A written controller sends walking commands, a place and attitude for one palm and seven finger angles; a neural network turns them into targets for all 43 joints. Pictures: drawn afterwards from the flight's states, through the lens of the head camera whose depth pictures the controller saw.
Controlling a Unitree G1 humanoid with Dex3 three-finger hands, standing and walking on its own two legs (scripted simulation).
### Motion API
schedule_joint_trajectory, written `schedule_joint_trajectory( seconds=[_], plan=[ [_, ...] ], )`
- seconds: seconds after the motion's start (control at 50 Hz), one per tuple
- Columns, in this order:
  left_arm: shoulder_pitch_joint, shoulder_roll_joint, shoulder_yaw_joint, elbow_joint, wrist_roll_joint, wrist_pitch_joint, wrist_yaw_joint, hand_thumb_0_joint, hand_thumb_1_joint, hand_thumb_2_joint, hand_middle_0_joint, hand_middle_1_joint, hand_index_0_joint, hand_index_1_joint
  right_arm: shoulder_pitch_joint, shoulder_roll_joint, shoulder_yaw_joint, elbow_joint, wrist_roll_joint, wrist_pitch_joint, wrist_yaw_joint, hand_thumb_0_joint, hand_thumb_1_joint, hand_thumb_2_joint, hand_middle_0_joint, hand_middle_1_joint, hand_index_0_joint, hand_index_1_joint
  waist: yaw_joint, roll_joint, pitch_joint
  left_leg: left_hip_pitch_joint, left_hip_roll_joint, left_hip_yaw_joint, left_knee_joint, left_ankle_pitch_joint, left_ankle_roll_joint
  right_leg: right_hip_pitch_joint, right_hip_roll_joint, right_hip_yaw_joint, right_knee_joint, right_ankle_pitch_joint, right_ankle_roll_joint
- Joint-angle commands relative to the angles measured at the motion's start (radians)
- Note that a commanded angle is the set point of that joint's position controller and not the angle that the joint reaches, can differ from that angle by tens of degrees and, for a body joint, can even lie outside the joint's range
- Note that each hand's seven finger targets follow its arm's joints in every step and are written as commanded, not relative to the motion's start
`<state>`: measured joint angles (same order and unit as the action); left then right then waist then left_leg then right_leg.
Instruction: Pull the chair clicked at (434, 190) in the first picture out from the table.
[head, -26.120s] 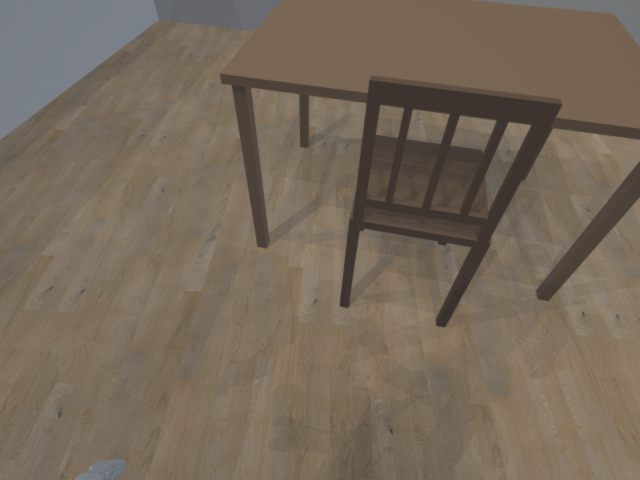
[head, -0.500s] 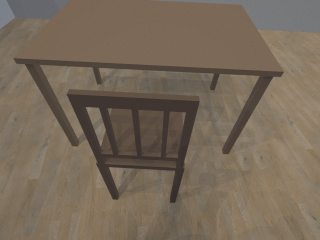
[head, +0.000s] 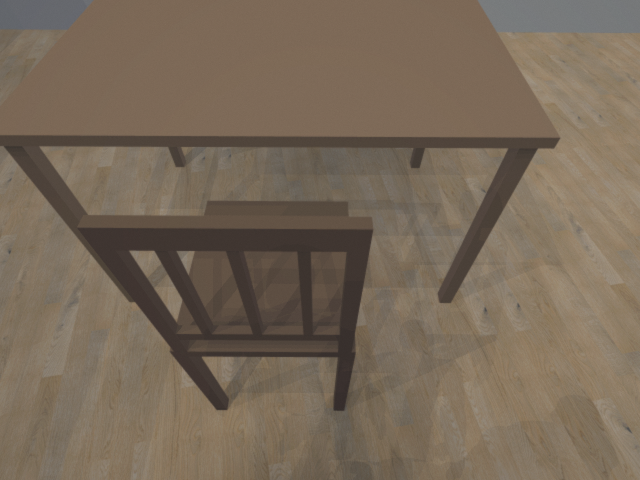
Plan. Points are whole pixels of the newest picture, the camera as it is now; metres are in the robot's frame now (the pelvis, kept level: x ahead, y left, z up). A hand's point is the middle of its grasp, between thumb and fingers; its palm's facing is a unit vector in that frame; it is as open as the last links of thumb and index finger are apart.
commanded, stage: come to a stop and stand still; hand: left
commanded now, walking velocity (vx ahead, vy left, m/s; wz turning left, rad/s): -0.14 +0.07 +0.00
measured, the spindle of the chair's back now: (247, 294) +0.40 +0.14 -0.09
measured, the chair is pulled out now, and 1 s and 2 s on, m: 0.16 0.16 0.16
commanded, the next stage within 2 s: look again from close up in 0.58 s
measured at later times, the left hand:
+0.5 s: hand out of the picture +0.02 +0.22 -0.17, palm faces +0.01 -0.97 -0.25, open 7.4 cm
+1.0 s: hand out of the picture -0.02 +0.19 -0.18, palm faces +0.02 -0.99 -0.17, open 7.3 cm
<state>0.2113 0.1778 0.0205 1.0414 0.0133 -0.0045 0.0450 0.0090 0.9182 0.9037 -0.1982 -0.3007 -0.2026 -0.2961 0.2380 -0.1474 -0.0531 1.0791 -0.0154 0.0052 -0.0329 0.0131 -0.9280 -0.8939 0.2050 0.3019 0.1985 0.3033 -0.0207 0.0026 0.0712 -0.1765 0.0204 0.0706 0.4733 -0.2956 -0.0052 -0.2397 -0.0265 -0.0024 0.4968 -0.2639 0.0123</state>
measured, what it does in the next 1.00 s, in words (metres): stands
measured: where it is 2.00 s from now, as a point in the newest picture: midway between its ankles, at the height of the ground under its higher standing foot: outside the picture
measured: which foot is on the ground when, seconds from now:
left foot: down 0.00-1.00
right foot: down 0.00-1.00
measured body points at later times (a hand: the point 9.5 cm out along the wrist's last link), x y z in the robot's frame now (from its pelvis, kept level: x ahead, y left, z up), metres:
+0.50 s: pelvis -0.04 +0.03 -0.01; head -0.04 +0.02 +0.44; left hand +0.02 +0.27 -0.15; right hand +0.03 -0.20 -0.15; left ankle -0.04 +0.12 -0.74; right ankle +0.00 -0.13 -0.74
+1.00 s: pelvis -0.02 +0.02 +0.00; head -0.01 +0.03 +0.45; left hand -0.02 +0.24 -0.16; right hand +0.00 -0.20 -0.15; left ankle -0.04 +0.12 -0.74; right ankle +0.00 -0.13 -0.74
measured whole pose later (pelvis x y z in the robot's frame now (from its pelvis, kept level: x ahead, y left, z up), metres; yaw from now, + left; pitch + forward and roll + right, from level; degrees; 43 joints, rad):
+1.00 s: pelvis -0.02 +0.02 +0.00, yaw +1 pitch -1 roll +0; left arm 0.30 0.16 -0.03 1.09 0.02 0.00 0.04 0.01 0.92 0.90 -0.20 -0.30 -0.20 -0.30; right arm 0.26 -0.16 0.00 1.11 -0.01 -0.02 -0.01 0.01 -0.92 -0.89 0.20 0.30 0.20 0.30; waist 0.00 -0.02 0.03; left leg -0.16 -0.02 0.06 0.45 -0.27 0.03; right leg -0.20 -0.06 -0.01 0.45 -0.23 0.05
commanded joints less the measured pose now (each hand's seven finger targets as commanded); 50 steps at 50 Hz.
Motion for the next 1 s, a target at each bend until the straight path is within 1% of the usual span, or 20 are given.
schedule_joint_trajectory(
  seconds=[0.0,0.04,0.06,0.1,0.12,0.14,0.16,0.18,0.24,0.26,0.3,0.34,0.36,0.4,0.46,0.56,0.62,0.74,0.86,0.98],
  plan=[
    [0.082,0.167,0.048,-0.052,0.004,-0.001,0.013,0.0,0.9,0.9,-0.2,-0.3,-0.2,-0.3,0.091,-0.107,-0.033,-0.062,0.004,0.014,-0.007,0.0,-0.9,-0.9,0.2,0.3,0.2,0.3,0.015,-0.096,-0.131,-0.006,0.036,-0.031,0.109,0.36,-0.003,0.126,-0.192,0.14,-0.003,0.797,-0.105],
    [0.043,0.168,0.047,-0.069,0.007,0.007,0.012,0.0,0.9,0.9,-0.2,-0.3,-0.2,-0.3,0.095,-0.094,-0.031,-0.069,0.003,0.021,-0.001,0.0,-0.9,-0.9,0.2,0.3,0.2,0.3,0.004,-0.131,-0.119,-0.017,0.02,-0.042,0.127,0.211,-0.004,0.086,-0.211,0.156,-0.036,0.681,-0.125],
    [0.02,0.164,0.042,-0.076,0.006,0.009,0.011,0.0,0.9,0.9,-0.2,-0.3,-0.2,-0.3,0.095,-0.087,-0.029,-0.068,0.003,0.021,0.002,0.0,-0.9,-0.9,0.2,0.3,0.2,0.3,-0.001,-0.12,-0.113,0.0,0.019,-0.046,0.1,0.179,0.0,0.052,-0.206,0.151,-0.058,0.566,-0.125],
    [-0.019,0.148,0.035,-0.093,0.007,0.014,0.007,0.0,0.9,0.9,-0.2,-0.3,-0.2,-0.3,0.102,-0.093,-0.023,-0.064,-0.003,0.016,0.008,0.0,-0.9,-0.9,0.2,0.3,0.2,0.3,-0.014,-0.09,-0.084,0.04,0.048,-0.071,0.012,0.197,0.013,-0.041,-0.15,0.124,-0.063,0.307,-0.084],
    [-0.027,0.129,0.031,-0.098,0.007,0.015,0.004,0.0,0.9,0.9,-0.2,-0.3,-0.2,-0.3,0.093,-0.104,-0.019,-0.067,-0.007,0.01,0.008,0.0,-0.9,-0.9,0.2,0.3,0.2,0.3,-0.009,-0.045,-0.064,0.031,0.08,-0.102,-0.039,0.229,0.026,-0.055,-0.102,0.097,-0.046,0.233,-0.054],
    [0.074,0.141,0.033,-0.084,0.0,-0.016,0.037,0.0,0.9,0.9,-0.2,-0.3,-0.2,-0.3,0.027,-0.173,-0.022,-0.142,0.016,-0.016,0.01,0.0,-0.9,-0.9,0.2,0.3,0.2,0.3,0.028,0.001,-0.286,0.044,0.129,-0.041,0.089,0.392,-0.001,0.13,-0.128,0.075,0.048,0.601,-0.045],
    [0.055,0.183,0.033,-0.102,-0.003,-0.012,0.035,0.0,0.9,0.9,-0.2,-0.3,-0.2,-0.3,0.003,-0.172,-0.017,-0.169,0.014,-0.02,0.006,0.0,-0.9,-0.9,0.2,0.3,0.2,0.3,0.016,0.096,-0.312,0.005,0.063,-0.041,0.103,0.433,-0.023,0.201,-0.17,0.106,0.102,0.739,-0.077],
    [0.055,0.177,0.034,-0.124,-0.002,-0.011,0.03,0.0,0.9,0.9,-0.2,-0.3,-0.2,-0.3,0.064,-0.131,-0.007,-0.172,0.003,-0.025,0.009,0.0,-0.9,-0.9,0.2,0.3,0.2,0.3,0.001,0.064,-0.333,-0.016,0.061,-0.067,0.068,0.39,-0.012,0.202,-0.167,0.101,0.139,0.6,-0.091],
    [-0.011,0.152,0.016,-0.149,0.004,0.011,0.011,0.0,0.9,0.9,-0.2,-0.3,-0.2,-0.3,0.009,-0.145,0.001,-0.193,0.001,-0.009,0.014,0.0,-0.9,-0.9,0.2,0.3,0.2,0.3,0.01,0.013,-0.05,-0.117,0.081,-0.133,-0.025,0.155,0.025,-0.017,-0.093,0.074,0.026,0.094,-0.057],
    [-0.016,0.148,0.013,-0.155,0.007,0.017,0.006,0.0,0.9,0.9,-0.2,-0.3,-0.2,-0.3,0.004,-0.151,0.004,-0.198,-0.003,-0.007,0.018,0.0,-0.9,-0.9,0.2,0.3,0.2,0.3,0.014,0.032,0.015,-0.16,0.089,-0.154,-0.068,0.08,0.031,-0.048,-0.075,0.067,0.003,-0.012,-0.053],
    [0.009,0.143,0.008,-0.158,0.009,0.018,0.0,0.0,0.9,0.9,-0.2,-0.3,-0.2,-0.3,-0.006,-0.168,0.005,-0.209,-0.003,-0.005,0.026,0.0,-0.9,-0.9,0.2,0.3,0.2,0.3,0.018,0.006,0.074,-0.217,0.078,-0.169,-0.118,-0.098,0.036,-0.065,-0.056,0.065,-0.024,-0.109,-0.045],
    [0.026,0.143,0.007,-0.163,0.011,0.015,-0.003,0.0,0.9,0.9,-0.2,-0.3,-0.2,-0.3,0.003,-0.177,0.003,-0.21,-0.006,-0.003,0.03,0.0,-0.9,-0.9,0.2,0.3,0.2,0.3,0.013,-0.015,0.079,-0.219,0.064,-0.173,-0.136,-0.177,0.036,-0.082,-0.054,0.073,-0.039,-0.149,-0.043],
    [0.034,0.149,0.008,-0.166,0.01,0.016,-0.005,0.0,0.9,0.9,-0.2,-0.3,-0.2,-0.3,0.005,-0.178,0.001,-0.207,-0.007,-0.002,0.031,0.0,-0.9,-0.9,0.2,0.3,0.2,0.3,0.015,0.026,0.063,-0.207,0.069,-0.175,-0.152,-0.192,0.038,-0.082,-0.051,0.064,-0.033,-0.148,-0.043],
    [0.057,0.138,0.007,-0.169,0.01,0.012,-0.006,0.0,0.9,0.9,-0.2,-0.3,-0.2,-0.3,0.006,-0.185,0.002,-0.207,-0.007,-0.005,0.033,0.0,-0.9,-0.9,0.2,0.3,0.2,0.3,0.017,0.023,0.027,-0.2,0.073,-0.182,-0.162,-0.207,0.041,-0.06,-0.044,0.05,-0.025,-0.123,-0.033],
    [0.07,0.134,0.004,-0.163,0.009,0.001,-0.007,0.0,0.9,0.9,-0.2,-0.3,-0.2,-0.3,0.019,-0.173,0.006,-0.195,-0.004,-0.012,0.033,0.0,-0.9,-0.9,0.2,0.3,0.2,0.3,0.012,0.001,-0.019,-0.145,0.069,-0.173,-0.147,-0.128,0.044,-0.047,-0.054,0.061,-0.045,-0.072,-0.035],
    [0.092,0.125,-0.005,-0.128,0.008,-0.007,-0.008,0.0,0.9,0.9,-0.2,-0.3,-0.2,-0.3,0.027,-0.163,0.013,-0.161,0.002,-0.022,0.033,0.0,-0.9,-0.9,0.2,0.3,0.2,0.3,0.011,0.005,-0.016,-0.107,0.073,-0.164,-0.151,-0.071,0.043,-0.047,-0.062,0.062,-0.07,-0.02,-0.029],
    [0.115,0.116,-0.011,-0.097,0.005,-0.016,-0.007,0.0,0.9,0.9,-0.2,-0.3,-0.2,-0.3,0.033,-0.156,0.021,-0.132,0.005,-0.028,0.03,0.0,-0.9,-0.9,0.2,0.3,0.2,0.3,0.012,-0.019,-0.039,-0.074,0.068,-0.147,-0.126,0.02,0.041,-0.021,-0.074,0.068,-0.081,0.044,-0.028],
    [0.133,0.108,-0.019,-0.04,0.002,-0.022,-0.004,0.0,0.9,0.9,-0.2,-0.3,-0.2,-0.3,0.045,-0.144,0.032,-0.074,0.01,-0.037,0.024,0.0,-0.9,-0.9,0.2,0.3,0.2,0.3,0.015,-0.001,-0.056,-0.024,0.071,-0.128,-0.11,0.166,0.038,0.021,-0.083,0.062,-0.086,0.136,-0.024],
    [0.139,0.1,-0.022,-0.004,0.001,-0.021,-0.003,0.0,0.9,0.9,-0.2,-0.3,-0.2,-0.3,0.045,-0.131,0.037,-0.032,0.011,-0.036,0.02,0.0,-0.9,-0.9,0.2,0.3,0.2,0.3,0.02,0.006,-0.007,-0.031,0.069,-0.124,-0.132,0.149,0.036,0.019,-0.082,0.057,-0.103,0.127,-0.024],
    [0.142,0.091,-0.021,0.015,0.001,-0.025,0.0,0.0,0.9,0.9,-0.2,-0.3,-0.2,-0.3,0.05,-0.121,0.037,-0.004,0.011,-0.041,0.017,0.0,-0.9,-0.9,0.2,0.3,0.2,0.3,0.024,0.0,-0.028,-0.008,0.07,-0.116,-0.122,0.207,0.034,0.047,-0.087,0.057,-0.102,0.185,-0.023]
  ],
)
